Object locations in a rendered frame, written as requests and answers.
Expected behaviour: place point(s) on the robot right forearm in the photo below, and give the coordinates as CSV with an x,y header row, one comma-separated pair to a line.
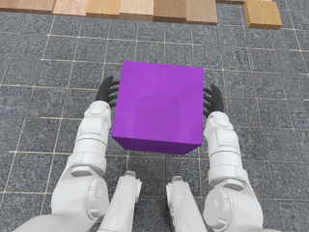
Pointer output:
x,y
224,154

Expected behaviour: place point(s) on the robot left forearm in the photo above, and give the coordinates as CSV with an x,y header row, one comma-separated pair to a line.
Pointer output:
x,y
88,156

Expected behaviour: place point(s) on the robot right shin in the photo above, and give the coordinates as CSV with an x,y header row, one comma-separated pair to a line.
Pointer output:
x,y
176,178

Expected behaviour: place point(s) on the left robot hand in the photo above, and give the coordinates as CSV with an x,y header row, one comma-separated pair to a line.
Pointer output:
x,y
104,91

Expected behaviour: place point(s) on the robot right thigh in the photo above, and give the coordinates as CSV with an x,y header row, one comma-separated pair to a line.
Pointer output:
x,y
187,217

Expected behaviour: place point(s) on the carton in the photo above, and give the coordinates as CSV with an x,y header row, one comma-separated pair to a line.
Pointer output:
x,y
159,108

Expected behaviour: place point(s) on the right robot hand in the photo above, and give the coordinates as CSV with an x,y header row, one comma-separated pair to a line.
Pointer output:
x,y
216,101

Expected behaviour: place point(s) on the robot right upper arm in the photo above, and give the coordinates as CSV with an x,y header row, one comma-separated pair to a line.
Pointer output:
x,y
229,210

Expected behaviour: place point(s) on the robot left upper arm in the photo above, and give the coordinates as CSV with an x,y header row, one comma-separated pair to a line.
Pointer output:
x,y
76,205

